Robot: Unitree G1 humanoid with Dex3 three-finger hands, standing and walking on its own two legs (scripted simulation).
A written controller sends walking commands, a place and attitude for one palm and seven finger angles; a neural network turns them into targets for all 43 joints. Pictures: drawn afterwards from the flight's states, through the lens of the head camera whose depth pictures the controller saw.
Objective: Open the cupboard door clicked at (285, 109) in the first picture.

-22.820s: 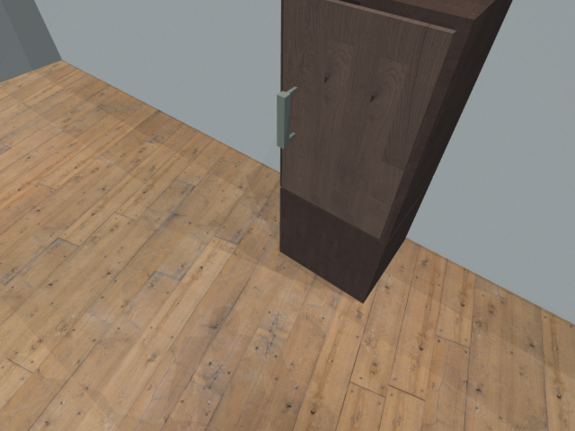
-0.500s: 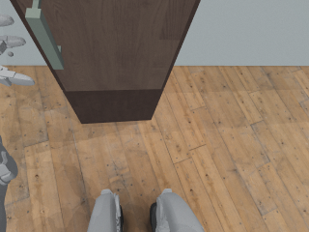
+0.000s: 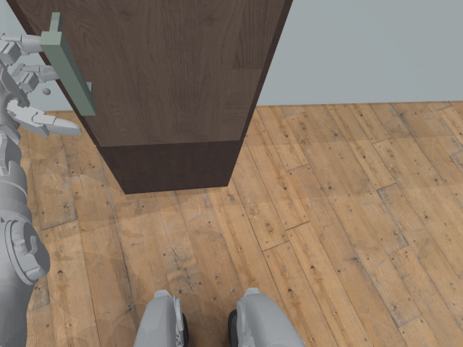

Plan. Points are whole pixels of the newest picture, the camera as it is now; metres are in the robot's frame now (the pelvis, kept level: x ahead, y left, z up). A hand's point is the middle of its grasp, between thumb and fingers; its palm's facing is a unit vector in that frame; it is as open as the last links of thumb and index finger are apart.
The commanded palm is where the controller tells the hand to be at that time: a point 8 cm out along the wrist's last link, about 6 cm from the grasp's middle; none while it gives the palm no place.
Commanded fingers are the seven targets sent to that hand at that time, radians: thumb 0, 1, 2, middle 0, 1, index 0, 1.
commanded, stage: slide the fingers in behind the handle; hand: left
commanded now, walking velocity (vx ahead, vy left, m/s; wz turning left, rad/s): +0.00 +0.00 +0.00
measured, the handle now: (74, 69) +0.56 +0.22 +0.06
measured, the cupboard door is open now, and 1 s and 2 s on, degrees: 0 0 0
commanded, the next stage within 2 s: close the thumb around the handle in 1.12 s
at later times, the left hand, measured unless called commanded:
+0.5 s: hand (70, 90) +0.52 +0.22 +0.06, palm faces +0.05 -1.00 -0.01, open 13.9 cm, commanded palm +0.50 +0.25 +0.06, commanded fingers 0.00 -0.50 0.30 -0.30 -1.20 -0.30 -1.20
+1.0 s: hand (85, 91) +0.52 +0.20 +0.06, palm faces +0.06 -1.00 -0.02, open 13.9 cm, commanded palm +0.50 +0.23 +0.06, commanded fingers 0.00 -0.50 0.30 -0.30 -1.20 -0.30 -1.20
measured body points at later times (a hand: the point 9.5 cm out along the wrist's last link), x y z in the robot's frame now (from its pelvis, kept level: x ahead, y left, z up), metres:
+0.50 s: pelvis +0.00 -0.01 +0.00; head +0.16 +0.02 +0.42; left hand +0.51 +0.27 +0.06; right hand +0.01 -0.28 -0.11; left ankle +0.03 +0.08 -0.64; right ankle +0.01 -0.12 -0.64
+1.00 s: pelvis +0.00 -0.01 +0.00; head +0.15 +0.02 +0.42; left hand +0.51 +0.25 +0.06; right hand +0.01 -0.27 -0.11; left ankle +0.03 +0.08 -0.64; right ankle +0.01 -0.12 -0.64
